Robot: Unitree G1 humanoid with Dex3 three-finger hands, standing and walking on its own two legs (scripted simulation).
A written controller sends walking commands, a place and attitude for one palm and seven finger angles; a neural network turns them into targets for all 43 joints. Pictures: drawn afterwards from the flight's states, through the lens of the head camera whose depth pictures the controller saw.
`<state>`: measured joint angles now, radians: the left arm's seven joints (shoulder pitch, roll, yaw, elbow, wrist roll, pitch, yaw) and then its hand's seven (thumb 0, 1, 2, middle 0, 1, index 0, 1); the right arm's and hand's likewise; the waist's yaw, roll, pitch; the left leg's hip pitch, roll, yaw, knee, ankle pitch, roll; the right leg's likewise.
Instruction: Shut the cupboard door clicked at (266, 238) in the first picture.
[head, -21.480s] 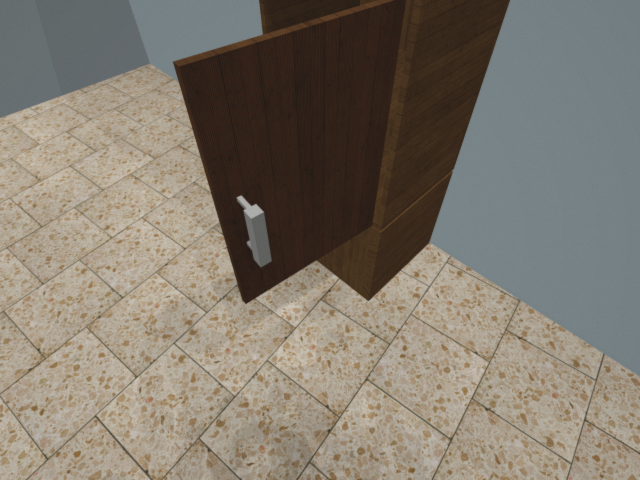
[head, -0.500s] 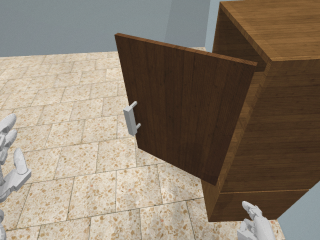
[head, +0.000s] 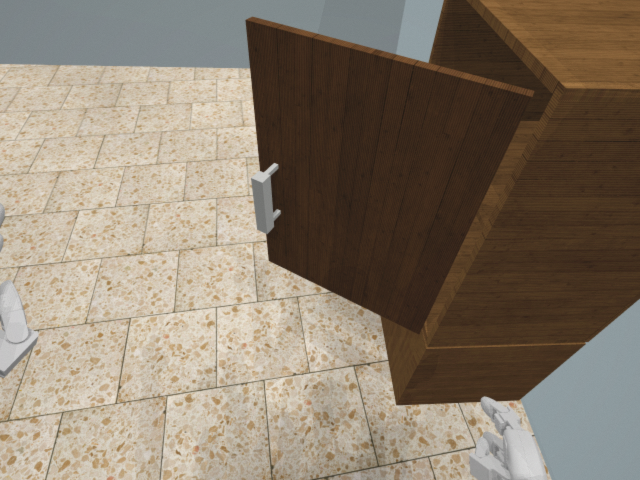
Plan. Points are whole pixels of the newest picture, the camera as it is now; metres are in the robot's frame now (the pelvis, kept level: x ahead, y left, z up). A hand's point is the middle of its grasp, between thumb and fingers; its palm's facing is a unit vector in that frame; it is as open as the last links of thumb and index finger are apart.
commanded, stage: step back with the hand held close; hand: left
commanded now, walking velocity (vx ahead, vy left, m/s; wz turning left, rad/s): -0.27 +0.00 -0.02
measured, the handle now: (269, 198) +0.65 +0.15 -0.07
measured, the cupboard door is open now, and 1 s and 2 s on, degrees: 58 58 58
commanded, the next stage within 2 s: stop stepping back and stand still in 1.00 s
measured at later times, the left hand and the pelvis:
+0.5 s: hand out of the picture +0.14 +0.27 +0.18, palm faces +0.46 -0.75 -0.47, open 7.4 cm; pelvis -0.06 -0.01 -0.01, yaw +3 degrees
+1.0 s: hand out of the picture +0.06 +0.28 +0.18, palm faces +0.49 -0.76 -0.42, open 7.4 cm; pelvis -0.14 +0.00 +0.00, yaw +1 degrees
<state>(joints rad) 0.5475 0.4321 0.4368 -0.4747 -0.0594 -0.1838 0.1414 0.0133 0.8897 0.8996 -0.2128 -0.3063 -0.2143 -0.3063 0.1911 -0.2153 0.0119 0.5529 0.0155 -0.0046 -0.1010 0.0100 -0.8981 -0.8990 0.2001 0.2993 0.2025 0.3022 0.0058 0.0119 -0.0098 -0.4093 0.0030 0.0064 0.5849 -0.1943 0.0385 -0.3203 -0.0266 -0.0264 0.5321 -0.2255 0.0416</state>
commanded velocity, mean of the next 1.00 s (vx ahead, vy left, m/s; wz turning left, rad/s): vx -0.38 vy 0.00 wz -0.08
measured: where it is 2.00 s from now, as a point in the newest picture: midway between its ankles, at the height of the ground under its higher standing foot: outside the picture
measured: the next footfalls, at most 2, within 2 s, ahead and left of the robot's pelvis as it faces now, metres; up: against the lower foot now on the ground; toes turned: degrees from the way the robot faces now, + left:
left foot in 0.78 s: +0.00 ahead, +0.11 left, +0.00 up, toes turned +6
right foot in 0.98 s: -0.16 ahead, -0.13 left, +0.00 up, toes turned +3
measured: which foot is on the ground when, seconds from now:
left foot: down 0.00-0.64, up 0.66-0.76, down 0.78-1.00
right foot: down 0.00-0.80, up 0.82-0.96, down 0.98-1.00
